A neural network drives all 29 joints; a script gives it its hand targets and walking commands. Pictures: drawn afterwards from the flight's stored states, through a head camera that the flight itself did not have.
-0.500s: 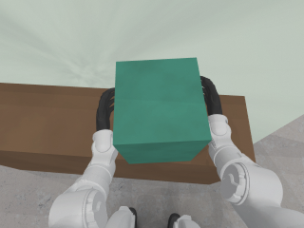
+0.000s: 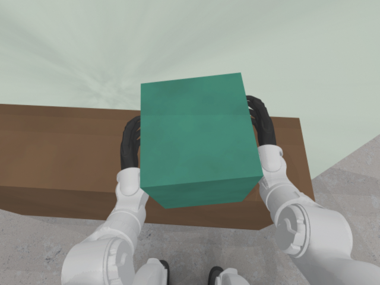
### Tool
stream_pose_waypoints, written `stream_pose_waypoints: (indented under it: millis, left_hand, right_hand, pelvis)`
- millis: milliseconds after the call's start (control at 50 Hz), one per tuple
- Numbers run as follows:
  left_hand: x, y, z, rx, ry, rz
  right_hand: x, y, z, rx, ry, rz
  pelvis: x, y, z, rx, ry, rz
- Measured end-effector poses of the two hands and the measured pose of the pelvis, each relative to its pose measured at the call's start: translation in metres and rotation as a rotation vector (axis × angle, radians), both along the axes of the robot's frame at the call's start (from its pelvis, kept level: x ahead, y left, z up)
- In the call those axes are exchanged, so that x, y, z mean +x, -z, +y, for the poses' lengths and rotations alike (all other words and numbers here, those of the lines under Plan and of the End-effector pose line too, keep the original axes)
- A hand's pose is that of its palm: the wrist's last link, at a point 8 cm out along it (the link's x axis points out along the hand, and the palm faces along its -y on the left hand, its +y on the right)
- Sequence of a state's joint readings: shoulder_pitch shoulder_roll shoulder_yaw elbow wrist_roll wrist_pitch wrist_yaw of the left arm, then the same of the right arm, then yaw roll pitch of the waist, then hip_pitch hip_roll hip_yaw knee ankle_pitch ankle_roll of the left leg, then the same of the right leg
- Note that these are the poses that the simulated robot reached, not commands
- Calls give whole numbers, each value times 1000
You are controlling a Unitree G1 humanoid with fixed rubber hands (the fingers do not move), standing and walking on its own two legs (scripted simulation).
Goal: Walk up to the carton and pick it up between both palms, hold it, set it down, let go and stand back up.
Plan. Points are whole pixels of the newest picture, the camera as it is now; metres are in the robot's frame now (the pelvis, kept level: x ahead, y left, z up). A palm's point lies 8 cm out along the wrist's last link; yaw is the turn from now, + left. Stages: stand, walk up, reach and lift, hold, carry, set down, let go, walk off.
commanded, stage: reach and lift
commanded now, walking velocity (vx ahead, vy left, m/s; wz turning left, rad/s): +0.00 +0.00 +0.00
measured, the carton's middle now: (197, 150) +0.40 +0.03 -0.03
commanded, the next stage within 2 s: none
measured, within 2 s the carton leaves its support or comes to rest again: neither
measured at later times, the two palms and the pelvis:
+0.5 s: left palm (135, 161) +0.35 +0.16 -0.02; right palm (269, 139) +0.42 -0.12 +0.02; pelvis -0.01 +0.00 +0.00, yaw +0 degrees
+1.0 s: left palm (122, 139) +0.36 +0.16 +0.08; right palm (289, 116) +0.40 -0.12 +0.13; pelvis -0.02 +0.00 +0.00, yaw +0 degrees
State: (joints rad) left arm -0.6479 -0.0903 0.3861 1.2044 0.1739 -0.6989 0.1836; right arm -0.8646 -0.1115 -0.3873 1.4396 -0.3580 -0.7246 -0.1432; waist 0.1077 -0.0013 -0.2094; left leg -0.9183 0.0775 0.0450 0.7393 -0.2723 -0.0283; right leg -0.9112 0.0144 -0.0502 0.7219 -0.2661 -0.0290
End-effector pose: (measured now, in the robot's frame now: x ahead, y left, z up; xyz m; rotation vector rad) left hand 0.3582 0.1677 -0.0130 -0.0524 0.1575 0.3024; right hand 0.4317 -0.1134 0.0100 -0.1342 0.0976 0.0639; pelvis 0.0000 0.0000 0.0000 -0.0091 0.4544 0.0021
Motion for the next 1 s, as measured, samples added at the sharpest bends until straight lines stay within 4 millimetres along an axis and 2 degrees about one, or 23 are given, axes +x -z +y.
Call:
stream_pose_waypoints:
  millis: [180, 480, 700, 860, 920, 1000]
  left_hand:
    - [-6, 4, -5, -42, 1, 19]
    - [-5, 7, -9, -94, 16, 49]
    - [-14, 2, -10, -129, 14, 63]
    - [-13, -28, -6, -127, 27, 21]
    - [-10, -51, -4, -118, 43, -4]
    - [-2, -91, -6, -85, 87, -34]
  right_hand:
    - [-8, -3, -4, -9, 11, 5]
    - [-12, -4, -9, -44, 30, 47]
    - [-18, -26, -7, -113, 19, 65]
    - [-21, -65, -2, -81, 35, 31]
    - [-24, -87, -2, -42, 57, 10]
    - [-31, -119, -7, 38, 107, -13]
  pelvis:
    - [-6, 0, 0, 0, 0, -9]
    - [-6, 0, 0, 0, 0, -9]
    - [-7, 0, 0, 0, 0, -11]
    - [-15, -1, -1, 0, -1, -62]
    - [-18, -3, -1, 0, -1, -98]
    - [-23, -5, 0, 0, -2, -156]
